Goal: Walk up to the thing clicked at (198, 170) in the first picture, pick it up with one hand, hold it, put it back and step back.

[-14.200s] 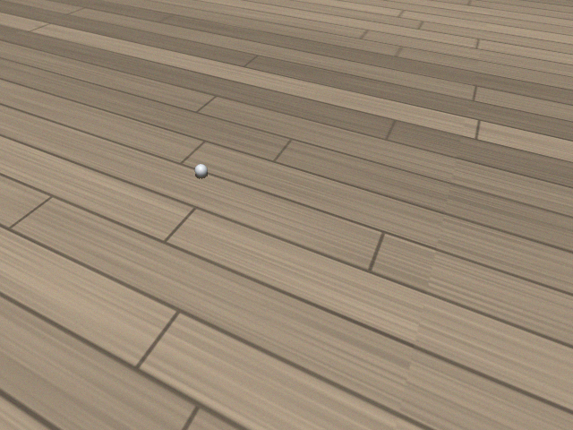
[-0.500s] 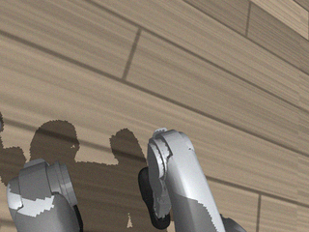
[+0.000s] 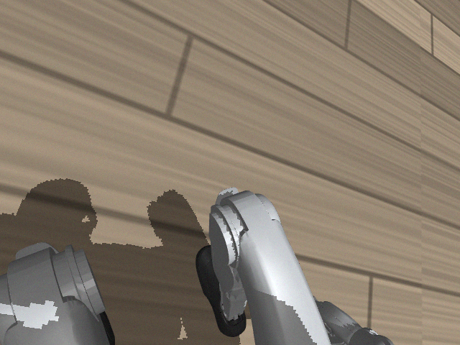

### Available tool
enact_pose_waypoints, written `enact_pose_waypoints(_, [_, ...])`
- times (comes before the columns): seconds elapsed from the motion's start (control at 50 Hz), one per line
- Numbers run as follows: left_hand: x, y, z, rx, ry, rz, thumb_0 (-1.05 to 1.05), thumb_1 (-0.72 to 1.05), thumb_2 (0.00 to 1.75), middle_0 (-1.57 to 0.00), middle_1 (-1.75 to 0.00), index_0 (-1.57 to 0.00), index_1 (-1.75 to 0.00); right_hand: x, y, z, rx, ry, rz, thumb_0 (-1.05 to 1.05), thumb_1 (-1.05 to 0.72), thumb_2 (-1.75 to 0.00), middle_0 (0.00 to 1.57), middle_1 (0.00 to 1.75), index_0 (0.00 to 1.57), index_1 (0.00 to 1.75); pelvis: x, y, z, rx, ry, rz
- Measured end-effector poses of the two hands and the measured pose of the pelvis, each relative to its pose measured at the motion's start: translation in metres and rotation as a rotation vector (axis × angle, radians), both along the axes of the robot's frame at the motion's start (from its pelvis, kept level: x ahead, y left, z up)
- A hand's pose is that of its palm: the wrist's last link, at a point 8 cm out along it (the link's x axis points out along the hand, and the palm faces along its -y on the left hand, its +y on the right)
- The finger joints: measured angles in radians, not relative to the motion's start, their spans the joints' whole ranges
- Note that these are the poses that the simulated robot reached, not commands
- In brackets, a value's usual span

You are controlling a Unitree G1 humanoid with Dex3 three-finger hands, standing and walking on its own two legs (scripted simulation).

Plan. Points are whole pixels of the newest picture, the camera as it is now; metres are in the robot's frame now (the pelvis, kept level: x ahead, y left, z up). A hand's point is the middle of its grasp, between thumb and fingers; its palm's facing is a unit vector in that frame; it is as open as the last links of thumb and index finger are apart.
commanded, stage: rest palm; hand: left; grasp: from above
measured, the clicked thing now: out of the picture +0.42 +0.33 -0.26
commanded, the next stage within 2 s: close in 0.12 s
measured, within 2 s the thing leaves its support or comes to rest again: neither
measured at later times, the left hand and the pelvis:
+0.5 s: hand out of the picture +0.40 +0.30 -0.24, palm faces -0.39 -0.10 -0.92, open 13.3 cm; pelvis +0.00 +0.00 +0.00, yaw -2 degrees
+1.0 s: hand out of the picture +0.40 +0.31 -0.25, palm faces -0.48 -0.19 -0.85, open 12.5 cm; pelvis +0.00 +0.00 +0.01, yaw -1 degrees
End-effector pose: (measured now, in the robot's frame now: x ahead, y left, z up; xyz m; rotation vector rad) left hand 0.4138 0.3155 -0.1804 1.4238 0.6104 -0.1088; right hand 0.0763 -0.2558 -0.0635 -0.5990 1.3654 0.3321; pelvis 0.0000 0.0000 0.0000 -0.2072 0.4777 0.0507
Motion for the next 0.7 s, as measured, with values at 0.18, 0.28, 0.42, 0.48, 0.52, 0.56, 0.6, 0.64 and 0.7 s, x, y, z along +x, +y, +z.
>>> enact_pose_waypoints(0.18, [-0.009, 0.009, -0.009, -0.040, 0.067, -0.013, 0.00, -0.49, 0.94, -0.08, -1.03, -0.09, -1.01, -0.020, 0.004, 0.002, -0.009, 0.074, -0.030, 0.00, -0.90, -0.90, 0.20, 0.30, 0.20, 0.30, 0.001, 0.000, 0.002, -0.009, -0.006, -0.002])
enact_pose_waypoints(0.28, [-0.014, 0.003, -0.010, -0.068, 0.042, -0.078, 0.00, -0.48, 0.94, -0.08, -1.03, -0.09, -1.01, -0.024, 0.006, 0.006, -0.018, 0.088, -0.015, 0.00, -0.90, -0.90, 0.20, 0.30, 0.20, 0.30, 0.000, 0.001, 0.003, -0.016, -0.018, -0.004])
enact_pose_waypoints(0.42, [-0.012, -0.010, -0.005, -0.033, -0.035, -0.168, 0.00, -0.40, 0.90, -0.12, -1.01, -0.14, -0.99, -0.016, 0.001, 0.011, -0.046, 0.050, 0.008, 0.00, -0.89, -0.90, 0.20, 0.30, 0.20, 0.30, -0.002, 0.003, 0.002, -0.026, -0.035, -0.009])
enact_pose_waypoints(0.48, [-0.010, -0.013, -0.004, -0.001, -0.057, -0.172, 0.00, -0.37, 0.87, -0.14, -1.00, -0.17, -0.97, -0.012, -0.001, 0.014, -0.052, 0.027, 0.008, 0.00, -0.89, -0.90, 0.20, 0.30, 0.20, 0.30, -0.004, 0.004, 0.002, -0.028, -0.034, -0.012])
enact_pose_waypoints(0.52, [-0.008, -0.013, -0.003, 0.016, -0.065, -0.152, 0.00, -0.35, 0.86, -0.15, -0.99, -0.18, -0.96, -0.009, -0.002, 0.017, -0.051, 0.016, 0.009, 0.00, -0.89, -0.90, 0.20, 0.30, 0.20, 0.30, -0.004, 0.005, 0.003, -0.029, -0.029, -0.013])
enact_pose_waypoints(0.56, [-0.005, -0.010, -0.002, 0.030, -0.065, -0.120, 0.00, -0.34, 0.85, -0.16, -0.99, -0.19, -0.96, -0.008, -0.002, 0.018, -0.046, 0.012, 0.012, 0.00, -0.89, -0.90, 0.20, 0.30, 0.20, 0.30, -0.004, 0.005, 0.004, -0.029, -0.023, -0.014])
enact_pose_waypoints(0.6, [-0.001, -0.006, -0.001, 0.037, -0.063, -0.075, 0.00, -0.33, 0.83, -0.16, -0.99, -0.19, -0.95, -0.007, -0.002, 0.020, -0.037, 0.009, 0.018, 0.00, -0.89, -0.90, 0.20, 0.30, 0.20, 0.30, -0.004, 0.005, 0.004, -0.028, -0.018, -0.014])
enact_pose_waypoints(0.64, [0.002, -0.001, -0.002, 0.031, -0.056, -0.021, 0.00, -0.32, 0.82, -0.17, -0.99, -0.20, -0.95, -0.006, -0.001, 0.021, -0.029, 0.005, 0.023, 0.00, -0.89, -0.90, 0.20, 0.30, 0.20, 0.30, -0.004, 0.005, 0.004, -0.028, -0.015, -0.014])
enact_pose_waypoints(0.7, [0.004, 0.009, -0.005, 0.014, -0.017, 0.051, 0.00, -0.31, 0.81, -0.17, -0.99, -0.21, -0.95, -0.006, -0.001, 0.021, -0.027, -0.003, 0.016, 0.00, -0.89, -0.90, 0.20, 0.30, 0.20, 0.30, -0.003, 0.005, 0.003, -0.030, -0.012, -0.011])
